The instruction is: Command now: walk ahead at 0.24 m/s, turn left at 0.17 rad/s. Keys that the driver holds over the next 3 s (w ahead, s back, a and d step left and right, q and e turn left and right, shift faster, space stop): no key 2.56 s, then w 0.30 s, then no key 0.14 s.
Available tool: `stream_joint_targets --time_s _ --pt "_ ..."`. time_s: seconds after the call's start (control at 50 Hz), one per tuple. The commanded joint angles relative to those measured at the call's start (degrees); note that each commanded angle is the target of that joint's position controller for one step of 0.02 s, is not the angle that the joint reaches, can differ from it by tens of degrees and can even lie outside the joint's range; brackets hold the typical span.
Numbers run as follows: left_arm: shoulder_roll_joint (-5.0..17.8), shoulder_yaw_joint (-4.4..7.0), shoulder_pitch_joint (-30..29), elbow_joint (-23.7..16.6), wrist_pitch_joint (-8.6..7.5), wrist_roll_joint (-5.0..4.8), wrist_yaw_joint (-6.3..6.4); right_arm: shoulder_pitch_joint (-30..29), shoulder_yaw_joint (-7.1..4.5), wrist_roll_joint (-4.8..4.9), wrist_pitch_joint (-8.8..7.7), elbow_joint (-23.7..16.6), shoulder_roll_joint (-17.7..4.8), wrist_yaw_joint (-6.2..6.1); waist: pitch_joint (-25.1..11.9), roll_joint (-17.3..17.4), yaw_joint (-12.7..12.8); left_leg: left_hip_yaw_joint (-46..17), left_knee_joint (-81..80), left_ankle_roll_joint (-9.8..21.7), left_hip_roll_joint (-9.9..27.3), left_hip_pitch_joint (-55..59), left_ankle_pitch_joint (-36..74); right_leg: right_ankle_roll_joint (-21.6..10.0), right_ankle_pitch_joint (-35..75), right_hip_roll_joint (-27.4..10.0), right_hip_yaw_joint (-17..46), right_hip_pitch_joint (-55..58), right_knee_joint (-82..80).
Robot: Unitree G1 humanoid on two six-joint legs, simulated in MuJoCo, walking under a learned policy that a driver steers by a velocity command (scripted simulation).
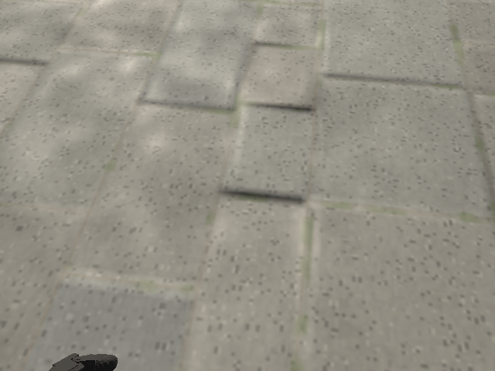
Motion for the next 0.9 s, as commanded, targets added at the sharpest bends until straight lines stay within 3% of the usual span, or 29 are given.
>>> stream_joint_targets --time_s 0.02,0.06,0.12,0.18,0.24,0.26,0.28,0.3,0.32,0.34,0.36,0.42,0.52,0.68,0.9 --pt "5.2 1.1 6.0 -0.7 1.06 -0.24 0.0 -1.0 -1.94 -0.43 0.52 -4.6 -7.9 -0.49 -7.4 -3.5 3.9 0.8 9.6 -2.4 6.2 -19.2 0.8 -12.9 28.4 -19.6 19.3 22.3 -7.2" --pt "4.0 0.49 2.4 0.2 1.24 0.52 -0.19 0.1 -1.52 -0.72 1.83 -4.5 -4.6 -0.64 -5.4 -6.9 0.6 3.2 -0.5 -2.9 8.8 -10.5 4.4 -11.1 30.2 -14.9 12.5 12.4 -10.1" --pt "6.3 1.13 1.0 1.9 1.75 0.52 0.22 0.4 -0.51 -0.92 2.05 -4.1 -1.7 -0.88 -8.2 -9.2 0.0 6.3 -13.9 -3.9 8.5 -1.8 10.7 -11.6 37.2 -13.1 7.3 9.5 -10.7" --pt "7.5 1.29 2.0 3.7 2.68 -0.22 0.61 -1.8 -0.75 -0.88 2.54 -3.9 -3.0 -0.8 -10.0 -7.9 1.1 7.1 -22.0 -3.4 8.1 3.1 19.2 -11.2 28.2 -13.7 7.0 10.6 -10.9" --pt "6.4 0.54 1.5 5.0 3.5 -0.86 0.51 -4.3 -1.04 -1.67 2.98 -4.0 -3.4 -0.66 -6.6 -6.6 0.4 7.8 -32.7 -1.2 7.5 9.2 26.1 -7.8 5.6 -11.2 7.1 6.7 -10.7" --pt "4.9 -0.07 3.2 5.9 3.55 -0.65 0.41 -5.9 -1.11 -2.34 2.98 -4.9 -4.3 -0.81 -5.2 -5.1 0.8 5.2 -36.0 -0.1 9.6 10.9 30.1 -5.0 -2.4 -9.6 7.0 5.1 -10.2" --pt "4.0 -0.47 5.4 6.4 3.52 0.32 0.32 -7.0 -1.44 -2.32 2.94 -6.0 -6.6 -1.16 -4.9 -1.2 2.5 1.5 -36.2 1.6 13.5 12.9 35.7 -2.4 -10.0 -6.8 5.7 3.3 -8.1" --pt "3.5 -0.5 9.6 7.1 3.56 0.41 0.27 -9.0 -1.97 -1.59 3.12 -5.7 -9.0 -1.38 -4.6 5.2 5.9 0.7 -34.7 3.9 14.3 11.3 30.6 -0.6 -13.5 -3.2 2.6 3.4 -7.7" --pt "3.7 -0.67 7.8 7.5 4.0 0.34 0.65 -9.7 -1.59 -1.42 3.05 -5.3 -6.0 -0.92 -3.9 5.4 4.2 1.8 -35.7 3.6 12.2 6.1 21.1 0.5 -11.5 -2.5 0.8 7.5 -6.7" --pt "4.7 -0.43 5.7 7.5 4.41 0.07 0.96 -9.9 -1.13 -1.8 2.78 -5.2 -4.2 -0.6 -1.9 4.0 3.2 2.4 -36.2 2.5 10.8 4.1 19.8 0.8 -9.6 -2.5 0.7 7.8 -5.9" --pt "4.6 -0.41 5.5 7.8 4.78 -0.06 1.32 -10.0 -0.93 -2.04 2.4 -5.0 -3.8 -0.48 -1.6 3.6 3.3 2.9 -35.8 1.7 10.3 3.7 22.7 0.6 -7.5 -3.0 0.9 8.3 -5.4" --pt "5.3 -0.31 6.4 9.0 5.21 0.06 1.73 -9.1 -0.97 -1.47 1.3 -3.9 -4.0 -0.4 -3.1 2.6 3.2 3.9 -33.4 1.2 9.8 6.1 32.1 0.5 -1.5 -3.6 1.4 9.8 -4.5" --pt "5.5 -0.14 5.7 11.2 5.63 -0.53 2.03 -9.6 -0.99 -1.18 1.12 -2.4 -4.1 -0.47 -4.5 0.6 3.1 4.2 -32.0 1.8 9.5 7.7 38.7 0.9 4.0 -4.0 1.4 12.4 -3.3" --pt "5.9 0.09 5.2 14.6 6.9 -0.67 2.88 -10.5 -0.91 -1.04 1.06 1.4 -3.8 -0.38 -3.7 -0.9 3.5 5.1 -33.0 2.0 8.8 7.4 37.8 1.3 4.2 -4.1 1.4 14.5 -3.7" --pt "5.7 -0.08 5.9 18.1 7.05 -0.57 3.5 -10.9 -0.59 -1.01 1.4 7.1 -3.4 -0.79 -1.5 -0.7 3.4 6.3 -35.0 1.5 7.7 6.7 31.0 1.5 -0.3 -3.9 1.1 13.4 -5.1"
